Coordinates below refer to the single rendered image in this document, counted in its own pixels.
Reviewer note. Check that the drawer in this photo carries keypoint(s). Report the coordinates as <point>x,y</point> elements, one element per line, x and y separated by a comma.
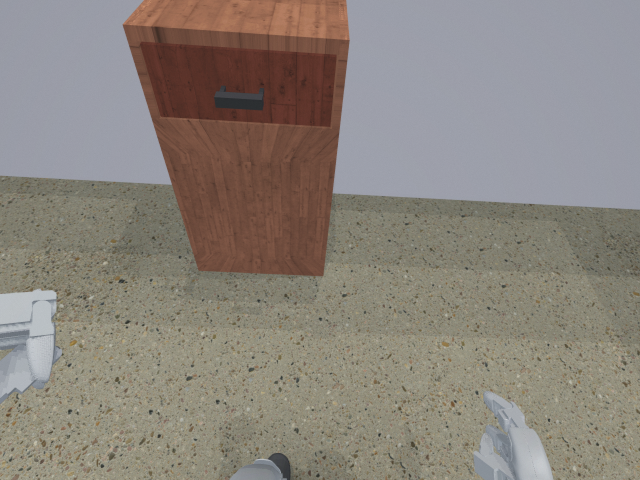
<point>298,86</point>

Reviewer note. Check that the cabinet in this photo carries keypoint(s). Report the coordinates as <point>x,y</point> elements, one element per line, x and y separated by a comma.
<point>254,197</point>

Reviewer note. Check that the robot left shin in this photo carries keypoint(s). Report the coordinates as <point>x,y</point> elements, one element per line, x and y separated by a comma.
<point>267,462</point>

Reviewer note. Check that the handle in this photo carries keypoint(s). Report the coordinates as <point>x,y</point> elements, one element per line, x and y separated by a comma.
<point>234,100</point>

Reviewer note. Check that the robot left hand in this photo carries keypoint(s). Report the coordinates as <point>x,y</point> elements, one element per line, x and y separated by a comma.
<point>25,324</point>

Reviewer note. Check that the robot right hand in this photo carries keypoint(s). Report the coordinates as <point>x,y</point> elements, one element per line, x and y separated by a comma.
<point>522,456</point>

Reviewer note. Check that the left robot foot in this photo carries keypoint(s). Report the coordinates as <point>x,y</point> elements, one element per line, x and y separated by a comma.
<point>282,462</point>

